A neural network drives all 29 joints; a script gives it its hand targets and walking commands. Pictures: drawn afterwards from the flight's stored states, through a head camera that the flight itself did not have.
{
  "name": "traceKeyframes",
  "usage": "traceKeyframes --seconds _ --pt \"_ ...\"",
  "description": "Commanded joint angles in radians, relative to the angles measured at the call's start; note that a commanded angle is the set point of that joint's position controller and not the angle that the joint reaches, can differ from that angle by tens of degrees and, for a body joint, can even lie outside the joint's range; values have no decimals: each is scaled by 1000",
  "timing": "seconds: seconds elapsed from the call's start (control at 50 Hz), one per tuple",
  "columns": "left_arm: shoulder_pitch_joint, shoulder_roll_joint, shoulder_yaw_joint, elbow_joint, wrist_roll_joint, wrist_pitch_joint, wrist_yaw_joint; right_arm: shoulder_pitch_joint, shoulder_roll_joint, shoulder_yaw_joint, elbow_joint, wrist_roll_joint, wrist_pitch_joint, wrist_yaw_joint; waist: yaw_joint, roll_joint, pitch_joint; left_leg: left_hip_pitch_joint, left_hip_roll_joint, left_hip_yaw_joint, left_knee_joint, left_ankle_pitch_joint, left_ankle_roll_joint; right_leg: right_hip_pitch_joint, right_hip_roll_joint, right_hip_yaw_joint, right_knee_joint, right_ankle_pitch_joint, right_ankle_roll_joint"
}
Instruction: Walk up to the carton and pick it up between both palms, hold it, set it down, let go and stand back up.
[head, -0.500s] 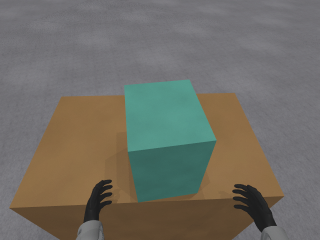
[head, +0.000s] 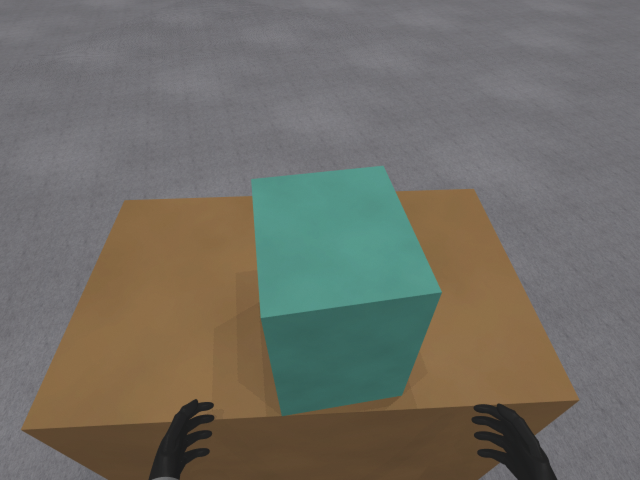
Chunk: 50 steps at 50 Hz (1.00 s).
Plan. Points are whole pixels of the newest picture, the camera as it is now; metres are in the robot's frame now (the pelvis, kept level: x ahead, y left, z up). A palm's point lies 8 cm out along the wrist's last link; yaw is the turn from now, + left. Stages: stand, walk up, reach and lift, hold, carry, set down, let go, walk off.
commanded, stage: set down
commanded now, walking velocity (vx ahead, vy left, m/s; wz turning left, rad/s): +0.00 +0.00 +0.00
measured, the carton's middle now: (331, 294) +0.37 +0.03 +0.01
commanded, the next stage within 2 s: let go in 0.38 s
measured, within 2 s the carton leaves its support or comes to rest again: neither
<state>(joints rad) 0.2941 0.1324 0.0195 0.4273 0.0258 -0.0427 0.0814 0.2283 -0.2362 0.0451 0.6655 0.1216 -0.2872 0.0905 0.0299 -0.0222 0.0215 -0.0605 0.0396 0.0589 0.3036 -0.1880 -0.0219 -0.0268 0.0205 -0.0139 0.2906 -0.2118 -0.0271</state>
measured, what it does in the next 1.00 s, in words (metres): stands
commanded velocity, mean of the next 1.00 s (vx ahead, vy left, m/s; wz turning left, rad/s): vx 0.00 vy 0.00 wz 0.00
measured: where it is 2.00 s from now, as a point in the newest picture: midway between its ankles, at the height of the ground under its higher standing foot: outside the picture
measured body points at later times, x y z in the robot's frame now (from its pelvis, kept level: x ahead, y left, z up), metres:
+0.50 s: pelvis -0.02 +0.00 +0.00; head -0.03 +0.00 +0.45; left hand +0.16 +0.23 -0.07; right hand +0.17 -0.21 -0.09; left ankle -0.01 +0.13 -0.75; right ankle -0.03 -0.10 -0.75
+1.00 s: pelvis -0.03 +0.00 -0.01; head -0.04 -0.01 +0.44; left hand +0.15 +0.24 -0.08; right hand +0.14 -0.25 -0.10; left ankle -0.01 +0.13 -0.75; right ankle -0.03 -0.10 -0.75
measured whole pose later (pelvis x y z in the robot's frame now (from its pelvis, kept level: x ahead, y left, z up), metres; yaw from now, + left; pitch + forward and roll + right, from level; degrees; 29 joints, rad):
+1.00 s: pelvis -0.03 +0.00 -0.01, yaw +2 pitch -3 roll +0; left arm 0.18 0.22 0.01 0.55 0.01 0.03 0.00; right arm 0.21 -0.24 -0.03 0.68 -0.01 -0.09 0.00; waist 0.00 0.01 0.02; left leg -0.17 0.04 0.03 0.44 -0.21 -0.02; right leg -0.13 0.02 -0.04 0.42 -0.25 -0.03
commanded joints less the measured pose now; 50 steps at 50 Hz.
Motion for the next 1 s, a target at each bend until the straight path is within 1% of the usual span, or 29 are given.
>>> traceKeyframes --seconds 0.0,0.14,0.2,0.36,0.48,0.66,0.86,0.88,0.9,0.92,0.94,0.98 --pt "-55 69 21 -77 -2 -5 -13 -54 -87 -43 -80 -22 -12 -13 -4 1 -29 122 -35 -8 20 278 2 -147 -11 17 -64 167 -12" --pt "-80 100 31 -40 -3 43 -37 -71 -66 -55 -68 -61 21 -34 -6 8 -9 114 -36 -5 20 235 2 -160 -13 9 -64 117 -3" --pt "-91 111 34 -14 -7 68 -50 -81 -59 -63 -69 -81 38 -44 -8 -7 3 109 -37 -3 19 210 6 -167 -12 4 -65 91 2" --pt "-155 139 36 49 -13 140 -83 -129 -35 -86 -59 -132 91 -74 -16 -22 32 87 -37 3 14 121 13 -181 -11 -10 -56 19 14" --pt "-196 151 31 77 -17 179 -98 -158 -30 -98 -48 -156 117 -89 -21 -37 36 74 -34 6 18 80 18 -179 -8 -19 -40 -7 21" --pt "-212 148 17 73 -23 187 -93 -162 -42 -106 -49 -160 124 -82 -25 -39 36 62 -32 7 28 64 15 -179 -12 -18 -25 -15 19" --pt "-216 147 5 62 -31 194 -88 -147 -52 -100 -97 -150 139 -72 -21 -42 41 53 -40 9 45 36 14 -214 -27 -2 -21 -37 18" --pt "-105 228 47 62 -18 97 -69 -1 -118 -120 -33 -136 175 -95 -7 -10 -9 -100 48 -81 118 127 44 -174 -94 78 36 65 21" --pt "-91 245 54 74 -17 64 -68 14 -121 -118 -37 -129 190 -102 -21 -19 7 -126 57 -91 110 69 55 -180 -117 99 33 45 17" --pt "-101 246 53 73 -13 41 -69 9 -119 -113 -44 -129 193 -103 -23 -29 -20 -107 71 -105 113 111 60 -172 -123 108 43 98 11" --pt "-108 233 52 74 -8 24 -72 4 -116 -112 -50 -129 195 -102 -26 -24 -43 -108 75 -110 118 124 62 -165 -125 105 50 119 8" --pt "-110 225 50 82 -2 5 -78 11 -114 -109 -49 -130 199 -100 -31 -16 -57 -114 74 -113 125 117 56 -152 -124 100 54 125 2"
